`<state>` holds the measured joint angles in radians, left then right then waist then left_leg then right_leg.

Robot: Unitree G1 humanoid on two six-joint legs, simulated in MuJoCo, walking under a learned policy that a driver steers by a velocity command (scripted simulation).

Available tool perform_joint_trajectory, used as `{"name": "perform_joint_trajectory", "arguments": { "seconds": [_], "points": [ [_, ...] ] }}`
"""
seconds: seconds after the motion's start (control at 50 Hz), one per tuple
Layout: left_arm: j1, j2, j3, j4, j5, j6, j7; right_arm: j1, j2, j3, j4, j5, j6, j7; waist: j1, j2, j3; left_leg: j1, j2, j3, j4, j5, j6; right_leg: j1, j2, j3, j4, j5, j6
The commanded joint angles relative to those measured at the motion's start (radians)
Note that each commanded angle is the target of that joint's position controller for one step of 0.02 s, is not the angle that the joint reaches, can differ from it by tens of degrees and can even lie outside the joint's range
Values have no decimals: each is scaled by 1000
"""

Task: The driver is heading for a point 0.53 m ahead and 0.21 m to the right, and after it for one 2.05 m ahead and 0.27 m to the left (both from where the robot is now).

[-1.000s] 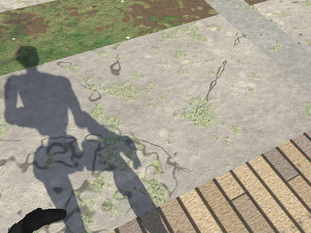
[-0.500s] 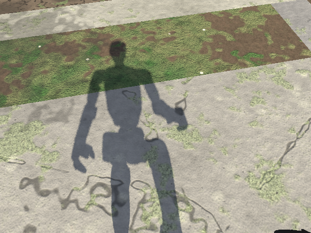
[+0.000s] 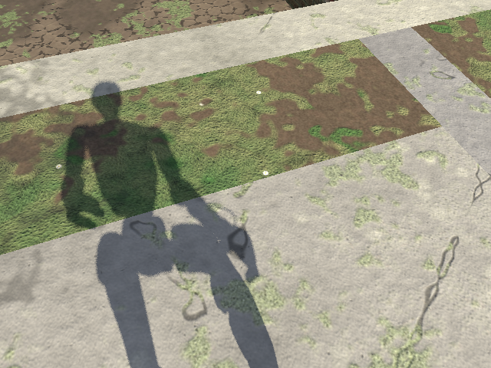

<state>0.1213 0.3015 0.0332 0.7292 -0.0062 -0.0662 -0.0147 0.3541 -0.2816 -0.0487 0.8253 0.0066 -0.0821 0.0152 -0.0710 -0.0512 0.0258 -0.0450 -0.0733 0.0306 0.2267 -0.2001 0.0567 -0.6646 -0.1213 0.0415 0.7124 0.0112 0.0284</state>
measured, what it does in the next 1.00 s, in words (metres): walks ahead, turning right: right foot, then left foot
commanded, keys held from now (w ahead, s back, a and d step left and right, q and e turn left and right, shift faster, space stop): w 0.36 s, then w+e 0.28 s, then e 0.30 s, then q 0.06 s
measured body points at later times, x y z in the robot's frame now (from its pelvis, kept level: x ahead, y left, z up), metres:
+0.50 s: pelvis +0.27 -0.06 +0.00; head +0.30 -0.07 +0.45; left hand +0.30 +0.22 -0.12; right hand +0.45 -0.32 -0.10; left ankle +0.43 +0.12 -0.69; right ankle +0.24 -0.14 -0.75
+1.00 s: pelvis +0.48 -0.01 +0.00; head +0.52 -0.03 +0.44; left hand +0.70 +0.22 -0.11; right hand +0.51 -0.32 -0.12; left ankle +0.52 +0.09 -0.75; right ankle +0.52 -0.17 -0.70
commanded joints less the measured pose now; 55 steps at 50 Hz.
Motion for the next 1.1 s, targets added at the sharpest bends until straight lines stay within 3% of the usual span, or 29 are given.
{"name": "perform_joint_trajectory", "arguments": {
  "seconds": [0.02, 0.12, 0.14, 0.16, 0.18, 0.2, 0.22, 0.24, 0.26, 0.28, 0.3, 0.36, 0.42, 0.5, 0.58, 0.64, 0.66, 0.68, 0.7, 0.72, 0.74, 0.76, 0.78, 0.8, 0.86, 0.96, 1.02, 1.08, 1.1],
  "points": [
    [-101, 42, 3, -85, -8, -19, -13, 0, -183, -42, -37, 11, -9, -8, -4, 97, 42, -64, 269, -126, -90, 198, 153, 71, 30, -22, -115, 93, -10],
    [-109, 81, 16, -107, -6, -27, -33, 25, -200, -50, 5, 16, 20, -19, 30, 118, 24, 100, 330, -148, 30, 355, 112, 108, 61, -27, -199, -66, -75],
    [-41, 100, 27, -91, -4, -28, -30, 7, -206, -51, 5, 15, 27, -21, 74, 124, -18, 100, 309, -127, 116, 506, 96, 216, 91, -57, -222, -83, -95],
    [99, 140, 50, -49, -1, -27, -22, 5, -187, -42, 3, 9, 32, -22, 140, 107, -113, 55, 256, -87, 287, 603, 69, 421, 112, -79, -228, -68, -124],
    [273, 210, 71, -17, 5, -22, -12, 18, -138, -20, -21, -14, 31, -26, 200, 10, -267, -126, 196, -42, 582, 383, 32, 719, -42, 87, -184, -11, -183],
    [319, 286, 87, 3, 4, -16, -15, 161, -14, 16, -30, -9, 10, -15, 133, -262, -390, -534, 9, -35, 933, -277, -39, 1056, -260, 563, -290, -243, -348],
    [328, 181, 61, -3, -6, -14, -16, 95, -115, -5, -16, 10, -9, -9, 183, -158, -376, -650, 39, -167, 1044, -384, -31, 1040, -255, 680, -399, -416, -330],
    [254, 150, 48, -12, -3, -17, -14, -8, -170, -23, -49, 35, -20, -4, 176, -97, -220, -714, 90, -150, 1058, -303, -18, 919, -226, 541, -421, -407, -287],
    [186, 135, 43, -21, 3, -17, -13, -68, -159, -19, -64, 31, -23, -10, 148, -20, -135, -694, 139, -116, 1017, -214, -17, 784, -187, 431, -438, -303, -267],
    [145, 114, 38, -24, 9, -19, -15, -93, -148, -21, -70, 14, -22, -13, 123, -4, -76, -665, 168, -108, 962, -155, -24, 674, -158, 355, -461, -185, -267],
    [123, 94, 32, -26, 19, -25, -15, -74, -136, -23, -65, 7, -14, -13, 91, -25, -70, -599, 194, -117, 926, -113, -28, 606, -129, 298, -485, -107, -258],
    [121, 96, 35, -7, 8, -39, -16, -49, -87, -15, -52, 2, 12, -17, 60, -28, -54, -552, 204, -100, 845, -67, -54, 525, -105, 197, -549, -5, -276],
    [164, 126, 45, 21, 1, -34, -4, -166, -74, -10, -97, -14, 13, -21, 80, 2, -4, -610, 203, -94, 670, 63, -85, 513, -88, 160, -584, 24, -281],
    [218, 151, 55, 48, -10, -17, 15, -306, -55, -2, -129, -7, -7, -6, 122, -2, 21, -544, 152, -78, 406, 258, -102, 503, -43, 107, -574, -11, -241],
    [282, 158, 60, 77, -21, 0, 25, -409, -71, -4, -160, 5, -25, 12, 146, -16, 31, -493, 120, -92, 289, 269, -96, 555, -74, 161, -511, -53, -230],
    [271, 171, 70, 79, -19, 13, 33, -365, -115, -20, -152, 8, -37, 15, 102, -47, 11, -393, 110, -97, 236, 175, -66, 594, -101, 221, -431, -41, -202],
    [255, 162, 69, 74, -17, 19, 35, -293, -137, -33, -131, 1, -40, 10, 60, -47, -17, -290, 99, -80, 194, 169, -43, 585, -64, 206, -341, 57, -176],
    [251, 130, 58, 62, -9, 22, 35, -180, -182, -52, -108, -16, -44, 1, 9, -27, -113, -97, 137, -96, 196, 226, -6, 534, 7, 165, -163, 108, -135],
    [268, 59, 35, 22, 17, 21, 38, -43, -261, -70, -100, -39, -41, -9, -21, 128, -289, 208, 345, -275, 275, 445, 62, 340, 104, 101, 154, -159, -82],
    [417, -11, 14, 7, -3, 12, 37, -35, -284, -75, -91, -33, -20, -4, 45, 409, -418, 434, 545, -615, 213, 475, 208, 40, 206, 45, 425, -687, -28],
    [381, 106, 42, 28, -21, 17, 42, -61, -181, -51, -112, -21, -11, -2, 17, 265, -355, 347, 502, -593, 176, 405, 188, -16, 141, 117, 529, -663, -15],
    [293, 152, 61, 9, -26, 28, 46, -116, -126, -34, -119, -15, -7, -5, 18, 194, -236, 230, 464, -428, 174, 456, 154, -46, 110, 91, 546, -601, -8],
    [267, 144, 66, 5, -21, 44, 51, -175, -104, -26, -118, -16, -3, -4, 47, 146, -175, 110, 420, -323, 159, 529, 140, -15, 75, 66, 528, -548, 7],
    [260, 131, 70, -2, -13, 61, 52, -218, -90, -24, -112, -18, 1, -4, 74, 158, -128, 5, 393, -251, 134, 542, 138, 23, 46, 57, 491, -505, 17],
    [256, 72, 66, -29, -18, 100, 51, -284, -111, -34, -97, -36, -1, -10, 111, 198, -75, -169, 356, -106, 34, 509, 162, 127, 35, 10, 411, -408, 40],
    [154, 47, 53, -91, -3, 102, 28, -292, -152, -48, -68, -17, 18, -32, 85, 149, -101, -149, 362, 6, 13, 496, 172, 207, 25, -13, 152, -220, 23],
    [98, 41, 47, -110, 8, 103, 20, -255, -165, -46, -25, -2, 31, -18, 70, 134, -104, -116, 360, -2, 43, 492, 172, 282, 59, -23, 15, -234, 1],
    [127, 39, 46, -82, 21, 99, 19, -285, -132, -24, 5, 22, 32, 4, 117, 124, -104, -146, 313, -17, 139, 358, 112, 472, 94, -51, -270, -93, -38],
    [131, 79, 55, -79, 27, 95, 26, -240, -89, -6, 26, 18, 28, 10, 115, 93, -113, -196, 264, -10, 183, 270, 48, 596, 67, -13, -368, 63, -59]
  ]
}}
